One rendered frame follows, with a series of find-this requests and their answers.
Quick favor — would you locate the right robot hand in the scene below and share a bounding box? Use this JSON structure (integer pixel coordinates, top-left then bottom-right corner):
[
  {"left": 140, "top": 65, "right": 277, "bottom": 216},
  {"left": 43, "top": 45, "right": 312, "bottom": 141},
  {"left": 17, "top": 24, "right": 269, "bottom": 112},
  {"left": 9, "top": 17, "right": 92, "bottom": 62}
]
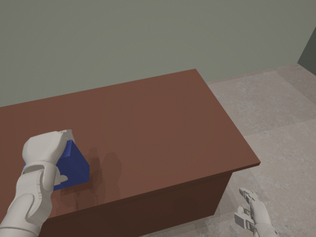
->
[{"left": 235, "top": 188, "right": 272, "bottom": 232}]

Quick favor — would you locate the sponge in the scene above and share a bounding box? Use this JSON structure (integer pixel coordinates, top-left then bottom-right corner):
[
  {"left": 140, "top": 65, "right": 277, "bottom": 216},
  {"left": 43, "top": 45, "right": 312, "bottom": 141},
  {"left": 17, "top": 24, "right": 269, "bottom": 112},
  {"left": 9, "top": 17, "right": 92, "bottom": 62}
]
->
[{"left": 23, "top": 140, "right": 90, "bottom": 191}]

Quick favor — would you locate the left robot forearm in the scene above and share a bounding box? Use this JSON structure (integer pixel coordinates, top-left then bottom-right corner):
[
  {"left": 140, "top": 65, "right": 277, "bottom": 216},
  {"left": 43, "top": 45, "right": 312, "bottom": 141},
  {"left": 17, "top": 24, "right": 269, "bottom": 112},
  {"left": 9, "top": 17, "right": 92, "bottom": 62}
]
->
[{"left": 0, "top": 161, "right": 57, "bottom": 237}]

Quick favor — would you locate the left robot hand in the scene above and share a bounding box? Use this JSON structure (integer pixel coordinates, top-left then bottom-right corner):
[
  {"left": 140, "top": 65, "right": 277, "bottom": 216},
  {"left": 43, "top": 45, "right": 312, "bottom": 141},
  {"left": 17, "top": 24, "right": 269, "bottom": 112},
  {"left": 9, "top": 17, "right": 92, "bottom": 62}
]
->
[{"left": 22, "top": 129, "right": 75, "bottom": 186}]

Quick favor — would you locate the right robot forearm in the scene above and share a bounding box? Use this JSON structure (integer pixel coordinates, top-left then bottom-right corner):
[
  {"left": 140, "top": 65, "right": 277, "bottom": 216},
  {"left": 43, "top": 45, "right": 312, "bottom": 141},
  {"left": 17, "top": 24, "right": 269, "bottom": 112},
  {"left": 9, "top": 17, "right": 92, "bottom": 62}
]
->
[{"left": 253, "top": 223, "right": 280, "bottom": 237}]

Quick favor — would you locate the table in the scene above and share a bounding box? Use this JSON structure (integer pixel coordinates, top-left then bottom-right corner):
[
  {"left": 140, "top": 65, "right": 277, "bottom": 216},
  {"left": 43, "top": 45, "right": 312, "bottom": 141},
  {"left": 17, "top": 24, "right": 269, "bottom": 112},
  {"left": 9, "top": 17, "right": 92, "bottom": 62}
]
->
[{"left": 0, "top": 69, "right": 261, "bottom": 237}]

